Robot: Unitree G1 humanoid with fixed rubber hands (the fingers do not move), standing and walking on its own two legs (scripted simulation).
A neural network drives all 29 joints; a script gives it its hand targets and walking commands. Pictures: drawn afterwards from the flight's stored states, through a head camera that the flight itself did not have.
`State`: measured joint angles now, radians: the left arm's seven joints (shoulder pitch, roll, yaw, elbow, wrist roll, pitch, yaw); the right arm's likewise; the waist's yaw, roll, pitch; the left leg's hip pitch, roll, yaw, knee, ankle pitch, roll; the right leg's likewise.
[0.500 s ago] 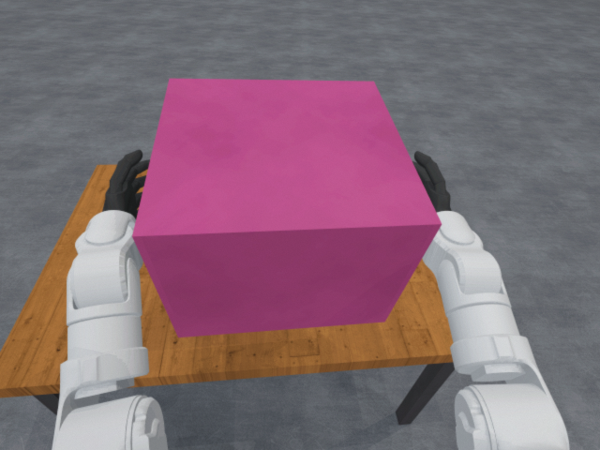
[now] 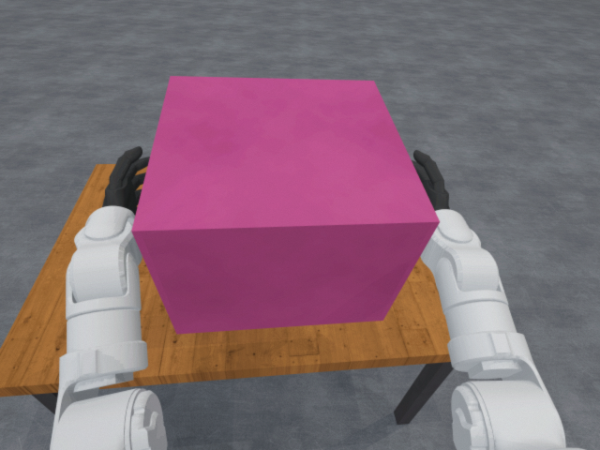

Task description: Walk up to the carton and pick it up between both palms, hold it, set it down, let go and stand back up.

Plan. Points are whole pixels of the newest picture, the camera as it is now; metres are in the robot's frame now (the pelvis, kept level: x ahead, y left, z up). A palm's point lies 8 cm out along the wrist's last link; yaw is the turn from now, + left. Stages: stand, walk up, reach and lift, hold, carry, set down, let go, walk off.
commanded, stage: hold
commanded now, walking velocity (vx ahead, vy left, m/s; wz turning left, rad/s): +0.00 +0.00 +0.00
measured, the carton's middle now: (279, 201) +0.42 +0.01 +0.13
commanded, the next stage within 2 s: none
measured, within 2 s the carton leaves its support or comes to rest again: neither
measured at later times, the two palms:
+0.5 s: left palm (125, 212) +0.36 +0.20 +0.17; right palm (430, 208) +0.36 -0.19 +0.17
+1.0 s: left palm (123, 210) +0.36 +0.21 +0.17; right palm (429, 209) +0.36 -0.19 +0.17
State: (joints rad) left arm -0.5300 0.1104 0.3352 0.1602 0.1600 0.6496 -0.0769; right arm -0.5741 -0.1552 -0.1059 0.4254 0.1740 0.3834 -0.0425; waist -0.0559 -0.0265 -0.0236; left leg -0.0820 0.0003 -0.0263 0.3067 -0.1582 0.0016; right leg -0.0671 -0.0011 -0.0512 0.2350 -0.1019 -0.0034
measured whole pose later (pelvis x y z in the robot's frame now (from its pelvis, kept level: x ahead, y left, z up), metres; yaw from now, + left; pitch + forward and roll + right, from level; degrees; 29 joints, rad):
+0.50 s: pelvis +0.01 +0.00 +0.00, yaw +0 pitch -4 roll -1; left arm -0.48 0.10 0.32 0.09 0.15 0.67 -0.07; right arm -0.54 -0.17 -0.08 0.37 0.20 0.40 -0.05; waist -0.07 -0.03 -0.02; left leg -0.08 0.00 -0.03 0.32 -0.17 0.00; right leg -0.05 0.00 -0.06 0.23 -0.11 0.00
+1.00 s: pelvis +0.00 +0.00 +0.00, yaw +0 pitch -4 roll -1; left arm -0.54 0.11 0.34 0.17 0.16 0.66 -0.08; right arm -0.58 -0.15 -0.11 0.43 0.17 0.39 -0.04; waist -0.06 -0.03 -0.03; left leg -0.08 0.00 -0.03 0.31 -0.16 0.00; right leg -0.07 0.00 -0.06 0.24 -0.10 0.00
